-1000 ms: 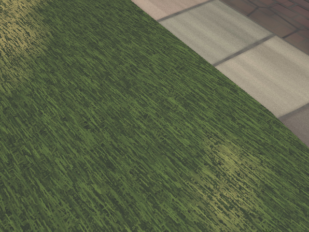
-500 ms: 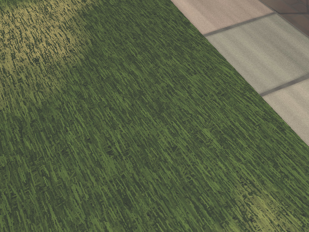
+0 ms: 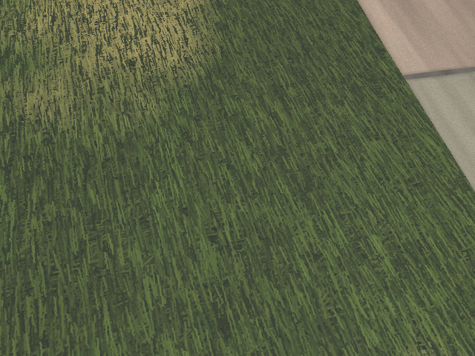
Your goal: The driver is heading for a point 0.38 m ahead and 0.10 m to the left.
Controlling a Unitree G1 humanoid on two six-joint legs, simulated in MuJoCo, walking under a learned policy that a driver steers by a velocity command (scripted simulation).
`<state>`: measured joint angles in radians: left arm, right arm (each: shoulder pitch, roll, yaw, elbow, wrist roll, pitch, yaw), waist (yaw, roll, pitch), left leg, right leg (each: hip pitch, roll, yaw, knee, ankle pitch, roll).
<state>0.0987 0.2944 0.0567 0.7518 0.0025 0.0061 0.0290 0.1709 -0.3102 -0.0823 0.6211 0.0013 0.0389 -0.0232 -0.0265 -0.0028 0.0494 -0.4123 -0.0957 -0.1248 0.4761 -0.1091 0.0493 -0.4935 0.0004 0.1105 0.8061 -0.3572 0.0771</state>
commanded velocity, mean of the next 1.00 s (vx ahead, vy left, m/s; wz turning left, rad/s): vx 0.21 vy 0.00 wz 0.55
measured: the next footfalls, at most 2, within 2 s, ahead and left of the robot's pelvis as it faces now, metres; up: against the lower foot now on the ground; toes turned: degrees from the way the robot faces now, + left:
right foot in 0.10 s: +0.08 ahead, -0.15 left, +0.00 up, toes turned +9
left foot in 0.54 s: -0.01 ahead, +0.10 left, +0.00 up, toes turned +22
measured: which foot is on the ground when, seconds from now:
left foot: down 0.00-0.10, up 0.12-0.52, down 0.54-0.98, up 1.00-1.00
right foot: up 0.00-0.08, down 0.10-0.54, up 0.56-0.96, down 0.98-1.00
